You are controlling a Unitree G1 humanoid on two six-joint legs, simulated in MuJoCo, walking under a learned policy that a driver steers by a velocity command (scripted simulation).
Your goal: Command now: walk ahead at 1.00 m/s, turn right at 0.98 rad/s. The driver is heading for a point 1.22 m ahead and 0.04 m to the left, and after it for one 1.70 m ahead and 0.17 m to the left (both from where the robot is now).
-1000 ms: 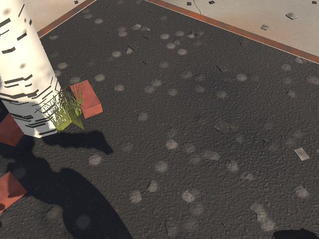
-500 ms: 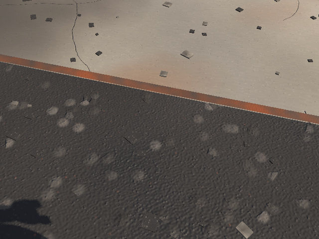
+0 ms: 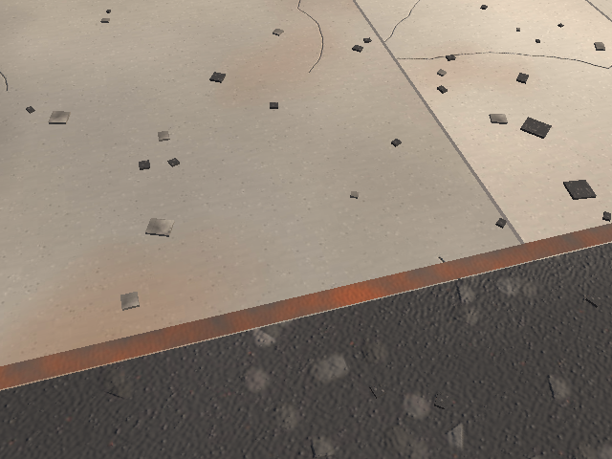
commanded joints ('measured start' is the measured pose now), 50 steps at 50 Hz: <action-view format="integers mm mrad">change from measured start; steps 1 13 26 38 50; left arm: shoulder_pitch -92 242 227 86 -193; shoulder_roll -43 223 49 1 -7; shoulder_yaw -35 48 10 -39 -69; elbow -133 33 141 66 -80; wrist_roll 1 8 -52 5 -9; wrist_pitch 3 -12 -142 -126 -89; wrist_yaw -21 41 40 48 22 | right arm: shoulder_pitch -29 130 -341 20 43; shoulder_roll -39 -54 9 -105 -157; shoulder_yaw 0 9 45 -39 -76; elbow -27 -41 -165 15 21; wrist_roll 8 21 13 9 44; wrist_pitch -37 7 25 22 -12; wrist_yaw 12 17 72 30 33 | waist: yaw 49 116 53 -32 9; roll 162 -197 59 86 105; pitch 61 -343 148 -66 78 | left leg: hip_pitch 34 -555 -295 171 -127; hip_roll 238 -20 102 214 90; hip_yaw -107 -1 -91 -642 -440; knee -247 1176 234 -138 -285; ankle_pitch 337 -194 504 -77 288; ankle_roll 72 41 58 274 219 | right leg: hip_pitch -151 1183 356 -43 329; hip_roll -71 -275 -61 -26 -25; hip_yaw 39 681 130 97 20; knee -62 -797 -1311 87 -727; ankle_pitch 127 -167 275 -28 336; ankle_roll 6 -319 -152 -17 117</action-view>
